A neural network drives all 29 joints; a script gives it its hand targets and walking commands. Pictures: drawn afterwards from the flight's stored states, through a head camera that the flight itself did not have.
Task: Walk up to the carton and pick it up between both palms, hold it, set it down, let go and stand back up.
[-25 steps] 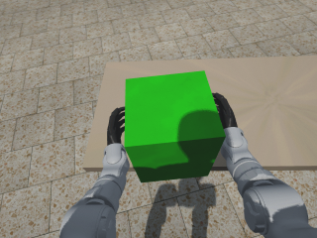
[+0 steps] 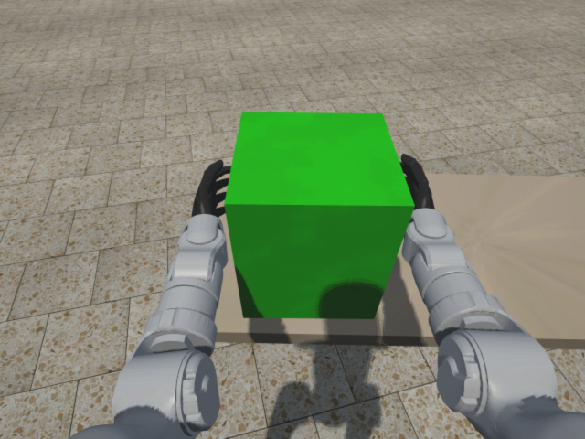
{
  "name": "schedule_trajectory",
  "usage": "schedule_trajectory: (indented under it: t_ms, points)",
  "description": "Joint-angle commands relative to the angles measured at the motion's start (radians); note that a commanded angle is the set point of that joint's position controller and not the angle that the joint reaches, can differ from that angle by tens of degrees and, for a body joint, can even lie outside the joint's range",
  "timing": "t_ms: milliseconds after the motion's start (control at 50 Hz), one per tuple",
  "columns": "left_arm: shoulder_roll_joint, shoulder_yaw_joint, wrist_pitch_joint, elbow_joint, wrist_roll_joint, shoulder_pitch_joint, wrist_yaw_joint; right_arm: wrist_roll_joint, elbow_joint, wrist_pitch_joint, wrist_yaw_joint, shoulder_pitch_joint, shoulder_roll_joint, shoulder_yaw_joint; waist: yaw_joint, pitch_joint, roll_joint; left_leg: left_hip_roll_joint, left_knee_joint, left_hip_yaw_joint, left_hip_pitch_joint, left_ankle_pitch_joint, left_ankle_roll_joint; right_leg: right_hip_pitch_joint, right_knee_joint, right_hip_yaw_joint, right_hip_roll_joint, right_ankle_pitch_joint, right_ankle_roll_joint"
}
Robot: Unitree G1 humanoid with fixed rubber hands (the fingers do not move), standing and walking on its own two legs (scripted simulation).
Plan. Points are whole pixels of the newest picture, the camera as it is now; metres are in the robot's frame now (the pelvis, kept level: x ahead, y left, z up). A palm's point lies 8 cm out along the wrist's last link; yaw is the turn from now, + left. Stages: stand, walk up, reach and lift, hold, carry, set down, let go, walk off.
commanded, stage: reach and lift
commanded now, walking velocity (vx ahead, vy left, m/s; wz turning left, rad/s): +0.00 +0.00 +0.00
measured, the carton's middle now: (310, 219) +0.42 +0.00 +0.09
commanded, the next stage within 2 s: hold in 1.52 s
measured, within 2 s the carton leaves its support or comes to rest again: neither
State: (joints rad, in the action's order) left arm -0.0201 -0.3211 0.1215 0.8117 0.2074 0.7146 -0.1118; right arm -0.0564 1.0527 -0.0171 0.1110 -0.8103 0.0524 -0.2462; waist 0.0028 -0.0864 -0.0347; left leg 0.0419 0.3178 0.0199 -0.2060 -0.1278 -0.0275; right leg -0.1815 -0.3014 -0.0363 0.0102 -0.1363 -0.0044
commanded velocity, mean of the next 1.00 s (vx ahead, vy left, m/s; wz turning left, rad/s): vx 0.00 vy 0.00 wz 0.00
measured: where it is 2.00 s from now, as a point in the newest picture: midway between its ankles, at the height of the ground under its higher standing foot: outside the picture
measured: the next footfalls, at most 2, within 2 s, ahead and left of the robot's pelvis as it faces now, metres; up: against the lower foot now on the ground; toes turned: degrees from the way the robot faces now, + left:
none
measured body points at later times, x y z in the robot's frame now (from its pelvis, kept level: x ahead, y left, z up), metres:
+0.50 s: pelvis +0.01 +0.01 +0.00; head -0.02 +0.03 +0.45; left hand +0.39 +0.17 +0.13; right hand +0.39 -0.14 +0.13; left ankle +0.02 +0.13 -0.75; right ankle +0.01 -0.12 -0.75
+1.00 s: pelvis +0.01 +0.01 +0.00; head -0.02 +0.03 +0.45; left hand +0.38 +0.17 +0.15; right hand +0.38 -0.13 +0.14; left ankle +0.02 +0.13 -0.75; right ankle +0.01 -0.12 -0.75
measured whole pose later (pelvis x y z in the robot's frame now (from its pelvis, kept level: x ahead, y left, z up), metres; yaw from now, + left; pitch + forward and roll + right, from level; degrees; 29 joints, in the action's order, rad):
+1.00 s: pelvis +0.01 +0.01 +0.00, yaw +2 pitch -6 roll -1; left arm -0.02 -0.20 0.56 0.17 0.23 0.50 -0.05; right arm 0.16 0.50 0.28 0.20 -0.56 0.04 -0.02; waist 0.08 0.02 -0.04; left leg 0.02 0.36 -0.03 -0.09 -0.17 -0.01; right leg -0.02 -0.28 -0.06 0.02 -0.16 -0.02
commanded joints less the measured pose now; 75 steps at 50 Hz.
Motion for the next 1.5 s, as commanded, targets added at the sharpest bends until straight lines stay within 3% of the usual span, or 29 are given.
schedule_trajectory:
  t_ms: [0,140,280,440,620,780,1060,1260,1480]
  points:
    - [-0.630,0.312,-0.017,-0.246,-0.002,0.661,0.155,-0.005,-0.220,-0.060,-0.171,-0.602,-0.594,0.262,0.005,-0.389,0.038,-0.063,-0.020,0.044,0.199,0.174,-0.030,0.167,0.033,-0.037,-0.047,0.179,-0.025]
    - [-0.678,0.481,0.019,-0.429,-0.055,0.643,0.146,0.063,-0.410,-0.064,-0.145,-0.598,-0.613,0.394,0.039,-0.468,0.053,-0.068,0.023,0.014,0.258,0.271,-0.037,0.188,0.022,-0.040,-0.054,0.262,-0.029]
    - [-0.700,0.608,0.102,-0.583,-0.112,0.601,0.145,0.161,-0.632,0.012,-0.100,-0.588,-0.640,0.552,0.050,-0.497,0.050,-0.077,0.041,-0.027,0.247,0.260,-0.027,0.188,0.015,-0.023,-0.057,0.260,-0.036]
    - [-0.668,0.610,0.218,-0.649,-0.117,0.532,0.183,0.220,-0.737,0.112,-0.055,-0.550,-0.639,0.606,0.057,-0.424,0.040,-0.086,0.023,-0.038,0.245,0.198,-0.014,0.200,0.027,-0.016,-0.055,0.230,-0.045]
    - [-0.640,0.613,0.305,-0.746,-0.097,0.453,0.227,0.263,-0.812,0.167,-0.030,-0.490,-0.608,0.628,0.087,-0.350,0.059,-0.086,0.033,-0.044,0.293,0.271,-0.034,0.233,0.029,-0.030,-0.063,0.280,-0.044]
    - [-0.634,0.662,0.342,-0.828,-0.113,0.444,0.229,0.283,-0.910,0.190,-0.026,-0.491,-0.600,0.657,0.099,-0.348,0.070,-0.082,0.043,-0.052,0.311,0.293,-0.043,0.224,0.029,-0.038,-0.069,0.272,-0.038]
    - [-0.613,0.610,0.370,-0.770,-0.105,0.497,0.234,0.273,-0.874,0.224,-0.031,-0.554,-0.620,0.634,0.078,-0.350,0.046,-0.085,0.010,-0.036,0.271,0.174,-0.009,0.224,0.033,-0.028,-0.058,0.209,-0.044]
    - [-0.596,0.579,0.380,-0.767,-0.093,0.510,0.251,0.283,-0.852,0.228,-0.021,-0.565,-0.625,0.631,0.080,-0.342,0.043,-0.093,0.011,-0.026,0.275,0.200,-0.007,0.254,0.030,-0.029,-0.057,0.247,-0.053]
    - [-0.603,0.611,0.399,-0.814,-0.107,0.523,0.245,0.304,-0.889,0.239,-0.016,-0.581,-0.617,0.644,0.085,-0.358,0.058,-0.090,0.023,-0.031,0.298,0.240,-0.016,0.243,0.032,-0.034,-0.065,0.235,-0.049]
